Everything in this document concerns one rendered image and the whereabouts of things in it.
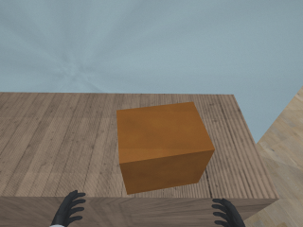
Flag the carton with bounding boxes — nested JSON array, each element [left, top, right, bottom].
[[116, 101, 215, 195]]

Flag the robot right hand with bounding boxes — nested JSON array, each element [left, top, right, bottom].
[[211, 198, 246, 227]]

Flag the robot left hand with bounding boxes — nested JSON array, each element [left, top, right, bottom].
[[50, 190, 86, 227]]

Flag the pedestal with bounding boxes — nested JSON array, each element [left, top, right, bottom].
[[0, 92, 280, 227]]

